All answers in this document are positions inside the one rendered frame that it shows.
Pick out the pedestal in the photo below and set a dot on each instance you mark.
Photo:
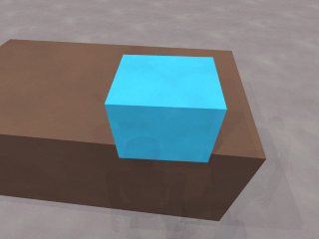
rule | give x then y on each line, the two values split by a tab
56	141

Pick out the carton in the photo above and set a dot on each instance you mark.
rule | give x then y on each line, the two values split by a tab
165	107

